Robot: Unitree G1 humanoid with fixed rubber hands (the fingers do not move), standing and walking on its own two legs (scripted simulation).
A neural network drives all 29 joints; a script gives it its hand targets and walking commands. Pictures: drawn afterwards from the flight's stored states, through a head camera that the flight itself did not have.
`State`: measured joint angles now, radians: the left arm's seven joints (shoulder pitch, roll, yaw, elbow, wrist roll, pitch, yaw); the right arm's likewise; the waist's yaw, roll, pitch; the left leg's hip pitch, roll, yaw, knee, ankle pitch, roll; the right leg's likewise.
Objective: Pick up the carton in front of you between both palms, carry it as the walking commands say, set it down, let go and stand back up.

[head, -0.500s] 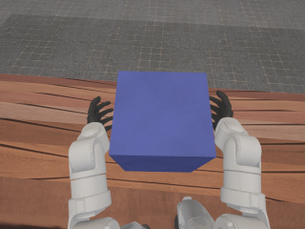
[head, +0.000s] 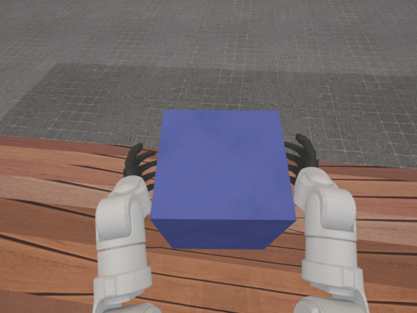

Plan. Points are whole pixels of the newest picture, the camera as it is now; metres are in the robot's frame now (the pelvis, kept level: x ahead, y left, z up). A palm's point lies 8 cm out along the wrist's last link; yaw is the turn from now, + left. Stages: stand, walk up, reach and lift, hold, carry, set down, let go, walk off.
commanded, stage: carry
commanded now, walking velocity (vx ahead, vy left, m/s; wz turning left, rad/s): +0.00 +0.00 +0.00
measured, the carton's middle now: (219, 187) +0.35 +0.00 +0.04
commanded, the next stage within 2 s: none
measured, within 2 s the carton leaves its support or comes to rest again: neither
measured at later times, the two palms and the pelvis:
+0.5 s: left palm (141, 197) +0.29 +0.14 +0.11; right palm (322, 185) +0.30 -0.17 +0.11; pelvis -0.02 -0.01 +0.00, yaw +0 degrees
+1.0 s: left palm (147, 201) +0.28 +0.12 +0.11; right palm (333, 189) +0.29 -0.19 +0.11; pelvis -0.04 -0.03 +0.00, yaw +0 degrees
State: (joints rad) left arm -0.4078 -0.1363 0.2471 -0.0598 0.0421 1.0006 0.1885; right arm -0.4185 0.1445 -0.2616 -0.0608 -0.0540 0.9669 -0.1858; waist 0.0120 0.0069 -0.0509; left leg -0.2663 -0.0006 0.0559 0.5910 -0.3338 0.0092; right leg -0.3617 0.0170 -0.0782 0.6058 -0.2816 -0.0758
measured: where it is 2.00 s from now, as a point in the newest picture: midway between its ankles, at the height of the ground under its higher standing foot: outside the picture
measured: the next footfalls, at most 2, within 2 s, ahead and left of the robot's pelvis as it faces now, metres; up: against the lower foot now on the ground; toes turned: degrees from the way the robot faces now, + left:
none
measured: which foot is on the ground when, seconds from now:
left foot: down 0.00-1.00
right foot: down 0.00-1.00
